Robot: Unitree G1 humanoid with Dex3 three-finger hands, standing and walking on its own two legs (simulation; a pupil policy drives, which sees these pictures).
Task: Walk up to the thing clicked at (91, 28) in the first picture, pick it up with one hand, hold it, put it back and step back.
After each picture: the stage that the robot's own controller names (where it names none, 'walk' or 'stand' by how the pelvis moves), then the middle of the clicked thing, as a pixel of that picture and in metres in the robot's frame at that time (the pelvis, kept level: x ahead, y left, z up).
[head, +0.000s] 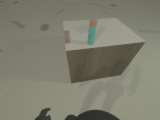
stand; (91, 33) +0.80 +0.03 +0.09
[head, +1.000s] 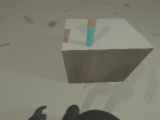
rise first; (90, 33) +0.72 +0.07 +0.11
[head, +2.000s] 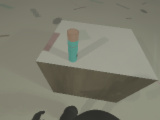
walk; (72, 47) +0.47 +0.17 +0.12
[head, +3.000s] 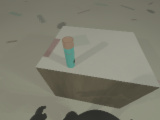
stand; (69, 54) +0.45 +0.18 +0.10
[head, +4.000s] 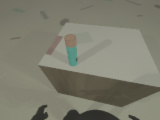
stand; (72, 52) +0.45 +0.16 +0.10
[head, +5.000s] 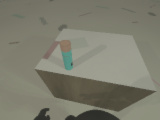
stand; (67, 56) +0.44 +0.20 +0.08
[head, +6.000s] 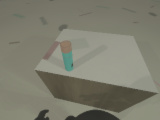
stand; (67, 57) +0.43 +0.19 +0.08
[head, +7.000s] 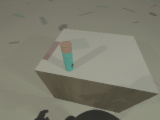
rise first; (67, 58) +0.43 +0.19 +0.08
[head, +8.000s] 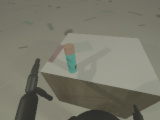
rise first; (71, 59) +0.42 +0.19 +0.09
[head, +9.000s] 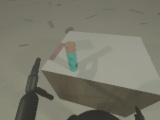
go down; (72, 58) +0.43 +0.19 +0.09
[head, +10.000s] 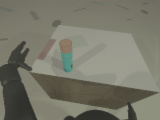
go down; (67, 58) +0.41 +0.17 +0.10
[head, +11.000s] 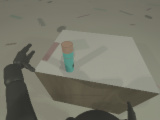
approach; (68, 58) +0.43 +0.18 +0.10
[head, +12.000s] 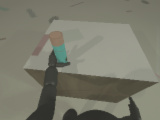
close; (60, 51) +0.43 +0.20 +0.13
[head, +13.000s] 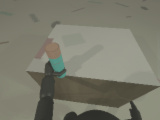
lift; (57, 63) +0.35 +0.21 +0.13
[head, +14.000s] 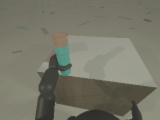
lift; (63, 56) +0.33 +0.17 +0.23
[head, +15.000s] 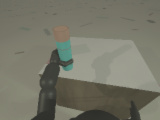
hold; (64, 51) +0.33 +0.16 +0.26
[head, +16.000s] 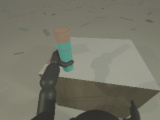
hold; (65, 52) +0.33 +0.16 +0.26
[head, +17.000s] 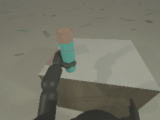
crouch; (67, 53) +0.32 +0.14 +0.27
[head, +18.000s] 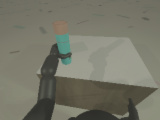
crouch; (63, 45) +0.39 +0.18 +0.26
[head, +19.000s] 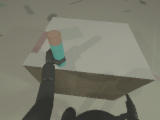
lower; (58, 51) +0.43 +0.21 +0.13
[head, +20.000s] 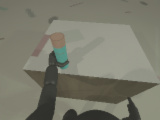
lower; (61, 53) +0.41 +0.19 +0.14
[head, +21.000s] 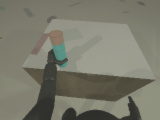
lower; (59, 51) +0.43 +0.20 +0.14
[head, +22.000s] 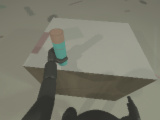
lower; (60, 50) +0.44 +0.20 +0.14
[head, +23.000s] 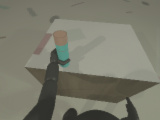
loosen; (62, 51) +0.42 +0.19 +0.14
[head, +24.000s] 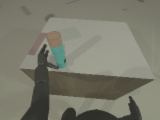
withdraw; (58, 52) +0.42 +0.20 +0.13
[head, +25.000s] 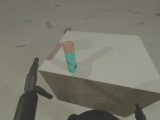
sink last; (70, 58) +0.41 +0.18 +0.11
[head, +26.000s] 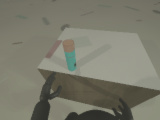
stand; (70, 57) +0.42 +0.18 +0.10
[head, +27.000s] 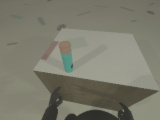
stand; (67, 58) +0.41 +0.19 +0.10
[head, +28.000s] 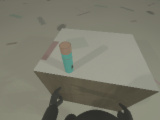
stand; (67, 59) +0.40 +0.19 +0.09
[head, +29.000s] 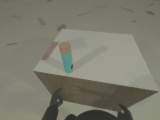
stand; (67, 59) +0.41 +0.19 +0.09
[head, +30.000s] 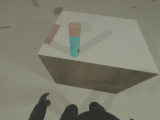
walk; (74, 42) +0.50 +0.14 +0.10
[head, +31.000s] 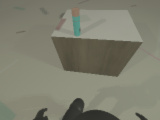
walk; (76, 23) +0.82 +0.22 +0.11
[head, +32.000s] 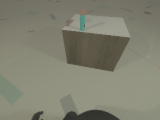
stand; (82, 20) +1.13 +0.18 +0.11
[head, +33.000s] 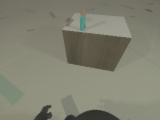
stand; (82, 20) +1.11 +0.16 +0.08
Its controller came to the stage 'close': yes
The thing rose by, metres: 0.20
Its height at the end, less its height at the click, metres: +0.00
